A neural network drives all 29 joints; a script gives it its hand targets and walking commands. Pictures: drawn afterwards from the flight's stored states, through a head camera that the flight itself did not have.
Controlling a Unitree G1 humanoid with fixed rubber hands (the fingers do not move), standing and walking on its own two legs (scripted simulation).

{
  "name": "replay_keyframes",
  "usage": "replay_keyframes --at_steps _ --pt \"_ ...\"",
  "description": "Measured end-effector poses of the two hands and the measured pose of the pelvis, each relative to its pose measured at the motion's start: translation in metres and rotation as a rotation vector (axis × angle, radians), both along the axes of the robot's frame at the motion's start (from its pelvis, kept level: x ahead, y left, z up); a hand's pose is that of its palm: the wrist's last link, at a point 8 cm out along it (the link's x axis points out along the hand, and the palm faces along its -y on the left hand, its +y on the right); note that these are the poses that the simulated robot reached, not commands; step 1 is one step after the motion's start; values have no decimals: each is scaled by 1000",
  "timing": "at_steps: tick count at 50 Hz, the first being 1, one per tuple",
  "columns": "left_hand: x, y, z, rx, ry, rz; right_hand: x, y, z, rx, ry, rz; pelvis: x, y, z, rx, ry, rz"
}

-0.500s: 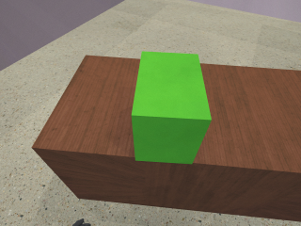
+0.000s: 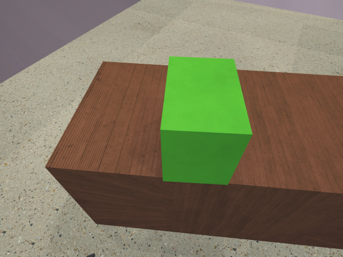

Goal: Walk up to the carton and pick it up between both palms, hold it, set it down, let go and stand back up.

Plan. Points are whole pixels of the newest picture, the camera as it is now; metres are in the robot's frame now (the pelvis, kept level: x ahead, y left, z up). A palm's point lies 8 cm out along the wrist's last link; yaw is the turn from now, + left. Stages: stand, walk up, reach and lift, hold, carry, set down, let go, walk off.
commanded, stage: walk up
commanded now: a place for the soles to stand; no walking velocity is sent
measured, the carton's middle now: (198, 120) +0.51 -0.07 -0.01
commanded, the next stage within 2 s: reach and lift in 0.70 s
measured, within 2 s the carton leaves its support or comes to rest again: neither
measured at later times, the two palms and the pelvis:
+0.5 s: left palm out of the picture +0.08 +0.20 -0.12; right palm out of the picture +0.05 -0.24 -0.12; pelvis +0.00 -0.01 +0.00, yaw +1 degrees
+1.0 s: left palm (106, 230) +0.20 +0.17 -0.10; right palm (281, 245) +0.18 -0.27 -0.11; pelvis -0.02 -0.05 -0.02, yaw +0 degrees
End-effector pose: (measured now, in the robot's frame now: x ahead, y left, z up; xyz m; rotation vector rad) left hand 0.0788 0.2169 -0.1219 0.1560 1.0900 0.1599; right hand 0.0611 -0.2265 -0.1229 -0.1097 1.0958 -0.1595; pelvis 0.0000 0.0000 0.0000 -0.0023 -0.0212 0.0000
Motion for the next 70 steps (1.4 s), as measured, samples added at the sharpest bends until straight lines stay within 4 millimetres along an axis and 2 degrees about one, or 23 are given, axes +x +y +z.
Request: replay_keyframes --at_steps 6,20,38,41,44,47,50,53,55,59,62,65,70 --pt "-4 -5 -1 -4 11 4 -6 -6 0 -4 14 -5 2 -4 1 1 -1 3" --pt "2 -19 1 -20 -15 -4 -4 -15 1 -4 9 9 2 -13 1 -3 -7 10" --pt "-10 -16 -1 -9 33 6 -9 -18 -3 -5 56 22 3 -17 2 -1 14 20" --pt "11 -13 -12 4 88 -40 20 -25 -9 2 36 52 -6 -23 -7 8 80 6" --pt "56 -13 -15 17 34 -35 67 -36 -6 -6 -71 81 -18 -31 -18 13 132 -3" --pt "103 -24 -1 4 -83 -21 104 -42 1 -13 -180 91 -23 -38 -23 0 170 2" --pt "124 -46 24 -37 -200 -68 116 -41 15 9 -281 69 -17 -46 -17 -17 153 -2" --pt "119 -67 45 -57 -251 -122 106 -39 28 33 -346 28 -2 -55 -5 -21 105 -16" --pt "109 -74 50 -56 -246 -115 95 -38 29 37 -354 25 7 -62 1 -17 74 -18" --pt "82 -62 41 -28 -158 -18 81 -34 23 36 -308 79 9 -78 3 -2 34 -14" --pt "68 -46 34 12 -108 39 86 -28 26 42 -293 103 3 -89 3 6 37 -7" --pt "72 -36 35 29 -149 40 99 -24 34 42 -330 98 -1 -98 2 13 56 8" --pt "102 -40 51 -8 -305 -30 118 -30 45 28 -418 32 1 -99 2 15 77 14"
